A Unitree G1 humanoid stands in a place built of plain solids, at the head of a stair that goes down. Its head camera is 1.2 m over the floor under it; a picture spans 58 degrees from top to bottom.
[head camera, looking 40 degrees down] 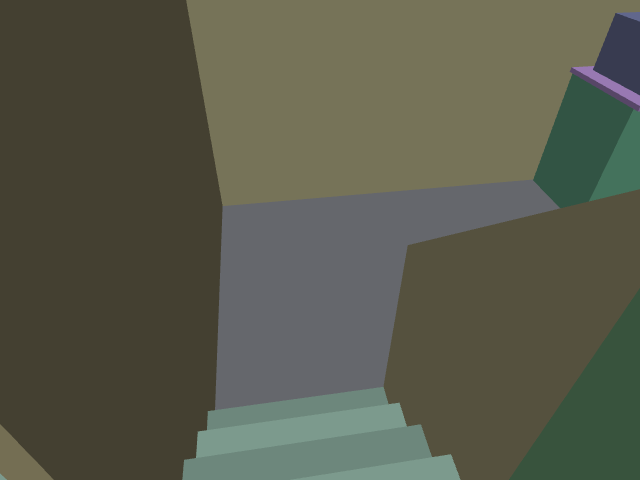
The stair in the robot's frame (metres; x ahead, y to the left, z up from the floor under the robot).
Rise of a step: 0.20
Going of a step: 0.20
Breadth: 0.88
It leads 9 degrees to the left of straight ahead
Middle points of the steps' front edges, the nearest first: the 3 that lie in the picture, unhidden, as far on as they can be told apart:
0.75 0.05 -0.40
0.95 0.08 -0.59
1.15 0.11 -0.79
